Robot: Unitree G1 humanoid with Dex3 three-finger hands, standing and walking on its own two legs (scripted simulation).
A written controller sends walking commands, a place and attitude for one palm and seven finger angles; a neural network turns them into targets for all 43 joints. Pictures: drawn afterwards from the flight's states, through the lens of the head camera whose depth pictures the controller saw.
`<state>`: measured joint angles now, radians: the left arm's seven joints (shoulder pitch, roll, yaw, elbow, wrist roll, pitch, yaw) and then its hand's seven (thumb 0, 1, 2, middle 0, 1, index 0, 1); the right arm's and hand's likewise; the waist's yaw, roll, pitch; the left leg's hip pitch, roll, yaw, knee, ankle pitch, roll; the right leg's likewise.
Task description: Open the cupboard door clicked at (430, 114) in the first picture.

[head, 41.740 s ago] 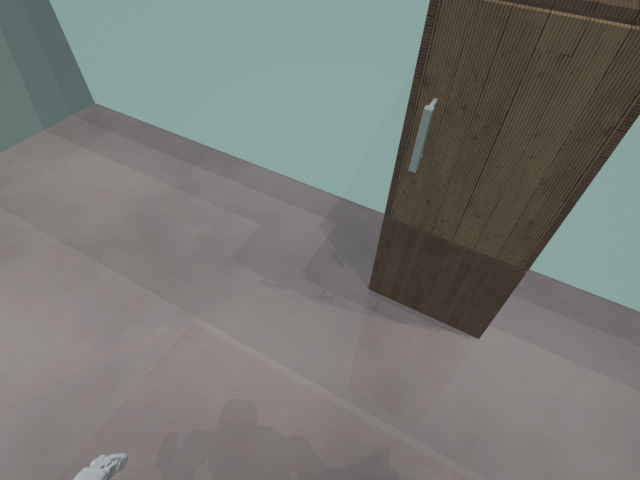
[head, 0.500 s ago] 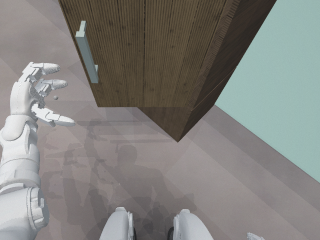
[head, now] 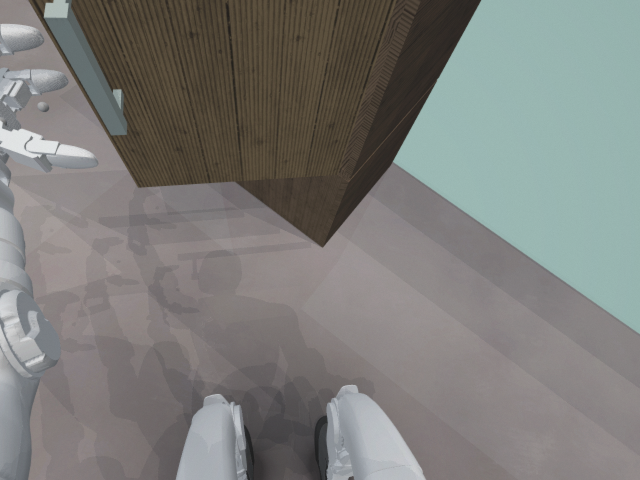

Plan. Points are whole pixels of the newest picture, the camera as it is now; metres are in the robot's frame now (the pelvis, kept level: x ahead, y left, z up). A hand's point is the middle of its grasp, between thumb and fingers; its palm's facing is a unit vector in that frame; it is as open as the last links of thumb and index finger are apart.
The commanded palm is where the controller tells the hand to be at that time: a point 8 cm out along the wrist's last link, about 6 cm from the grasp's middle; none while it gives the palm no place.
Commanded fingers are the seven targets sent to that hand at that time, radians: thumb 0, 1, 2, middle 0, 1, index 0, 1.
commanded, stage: move the hooked fingers beside the handle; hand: left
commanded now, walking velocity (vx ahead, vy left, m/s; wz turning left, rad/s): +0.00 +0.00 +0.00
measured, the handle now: (94, 65) +0.58 +0.21 +0.07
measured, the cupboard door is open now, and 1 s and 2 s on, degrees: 46 46 46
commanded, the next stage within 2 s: slide the fingers in behind the handle in 0.80 s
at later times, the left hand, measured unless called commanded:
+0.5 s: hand (34, 113) +0.52 +0.26 +0.07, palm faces +0.06 -1.00 -0.01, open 14.0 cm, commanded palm +0.50 +0.30 +0.06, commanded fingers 0.00 -0.50 0.30 -0.30 -1.20 -0.30 -1.20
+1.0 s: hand (51, 109) +0.53 +0.25 +0.06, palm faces +0.06 -1.00 -0.02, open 14.0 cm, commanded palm +0.51 +0.28 +0.06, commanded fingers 0.00 -0.50 0.30 -0.30 -1.20 -0.30 -1.20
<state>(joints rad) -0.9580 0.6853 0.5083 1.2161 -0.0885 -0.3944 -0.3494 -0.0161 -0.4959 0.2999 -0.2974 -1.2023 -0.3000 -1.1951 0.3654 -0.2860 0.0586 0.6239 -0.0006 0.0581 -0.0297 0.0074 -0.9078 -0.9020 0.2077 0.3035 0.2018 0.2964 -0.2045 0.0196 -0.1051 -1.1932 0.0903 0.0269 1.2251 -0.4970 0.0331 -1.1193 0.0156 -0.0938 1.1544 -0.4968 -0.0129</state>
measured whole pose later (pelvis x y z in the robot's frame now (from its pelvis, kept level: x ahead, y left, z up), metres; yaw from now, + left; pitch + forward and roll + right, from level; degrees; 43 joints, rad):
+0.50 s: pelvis +0.01 +0.01 +0.01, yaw +0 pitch +26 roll -5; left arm -0.89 0.64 0.48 1.17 -0.10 -0.38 -0.35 -0.02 -0.50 0.30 -0.30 -1.20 -0.30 -1.20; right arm 0.36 -0.27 0.05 0.61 0.00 0.09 -0.01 0.01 -0.91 -0.90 0.21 0.30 0.20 0.30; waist -0.19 0.02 -0.12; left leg -1.14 0.09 0.03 1.19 -0.50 0.04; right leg -1.06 0.02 -0.09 1.10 -0.49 0.00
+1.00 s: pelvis +0.00 +0.01 +0.00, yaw +0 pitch +26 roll -5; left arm -0.96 0.65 0.47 1.21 -0.08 -0.41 -0.31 -0.02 -0.50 0.30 -0.30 -1.20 -0.30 -1.20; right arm 0.36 -0.27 0.06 0.61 -0.01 0.09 -0.01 0.01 -0.91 -0.90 0.21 0.30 0.20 0.30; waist -0.21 0.02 -0.10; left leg -1.19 0.08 0.02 1.22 -0.50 0.04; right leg -1.11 0.01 -0.09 1.14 -0.49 0.00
